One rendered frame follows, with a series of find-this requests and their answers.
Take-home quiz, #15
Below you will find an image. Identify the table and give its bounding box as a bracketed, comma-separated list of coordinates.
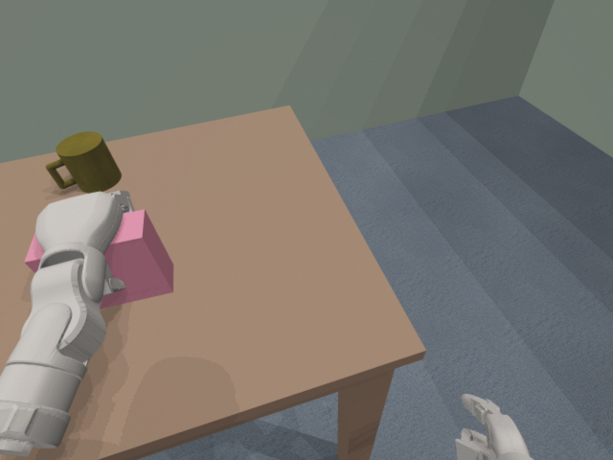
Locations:
[0, 105, 426, 460]

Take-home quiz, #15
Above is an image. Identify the left robot hand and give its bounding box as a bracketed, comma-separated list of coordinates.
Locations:
[35, 191, 135, 296]

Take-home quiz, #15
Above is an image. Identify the right robot hand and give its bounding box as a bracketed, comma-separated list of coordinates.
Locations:
[455, 394, 530, 460]

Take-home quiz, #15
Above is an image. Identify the left robot forearm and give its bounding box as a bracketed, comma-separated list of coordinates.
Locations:
[0, 243, 106, 457]

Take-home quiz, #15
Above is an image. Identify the sponge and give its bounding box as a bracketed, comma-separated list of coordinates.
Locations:
[24, 209, 173, 309]

